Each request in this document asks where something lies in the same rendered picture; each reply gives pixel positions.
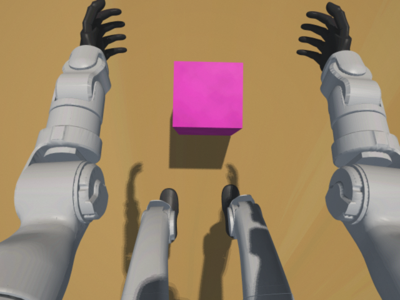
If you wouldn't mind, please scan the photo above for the robot right thigh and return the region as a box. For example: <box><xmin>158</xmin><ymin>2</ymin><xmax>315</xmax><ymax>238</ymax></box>
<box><xmin>227</xmin><ymin>201</ymin><xmax>294</xmax><ymax>300</ymax></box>

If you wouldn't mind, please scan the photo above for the robot left forearm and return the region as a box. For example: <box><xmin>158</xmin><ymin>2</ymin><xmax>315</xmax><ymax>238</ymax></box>
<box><xmin>14</xmin><ymin>45</ymin><xmax>111</xmax><ymax>217</ymax></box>

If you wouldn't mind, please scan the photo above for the right robot hand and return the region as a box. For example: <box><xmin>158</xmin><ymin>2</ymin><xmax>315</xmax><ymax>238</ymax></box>
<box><xmin>296</xmin><ymin>2</ymin><xmax>352</xmax><ymax>71</ymax></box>

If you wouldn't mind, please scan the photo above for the carton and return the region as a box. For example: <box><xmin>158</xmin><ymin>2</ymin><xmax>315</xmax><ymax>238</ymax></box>
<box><xmin>172</xmin><ymin>61</ymin><xmax>243</xmax><ymax>136</ymax></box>

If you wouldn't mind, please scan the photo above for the left robot hand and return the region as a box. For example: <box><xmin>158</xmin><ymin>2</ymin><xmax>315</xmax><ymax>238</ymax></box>
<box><xmin>80</xmin><ymin>0</ymin><xmax>127</xmax><ymax>60</ymax></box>

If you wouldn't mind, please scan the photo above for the robot right forearm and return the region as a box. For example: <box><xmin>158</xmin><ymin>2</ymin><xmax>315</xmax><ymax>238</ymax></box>
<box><xmin>320</xmin><ymin>50</ymin><xmax>400</xmax><ymax>169</ymax></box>

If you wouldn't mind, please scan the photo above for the left robot upper arm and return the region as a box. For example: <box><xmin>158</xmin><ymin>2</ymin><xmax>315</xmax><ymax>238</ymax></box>
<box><xmin>0</xmin><ymin>161</ymin><xmax>108</xmax><ymax>300</ymax></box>

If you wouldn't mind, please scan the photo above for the right robot upper arm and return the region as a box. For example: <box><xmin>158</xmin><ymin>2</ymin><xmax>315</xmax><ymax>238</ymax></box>
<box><xmin>325</xmin><ymin>163</ymin><xmax>400</xmax><ymax>300</ymax></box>

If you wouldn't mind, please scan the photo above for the robot left shin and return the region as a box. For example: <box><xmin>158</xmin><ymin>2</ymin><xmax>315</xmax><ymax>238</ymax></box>
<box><xmin>141</xmin><ymin>200</ymin><xmax>171</xmax><ymax>219</ymax></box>

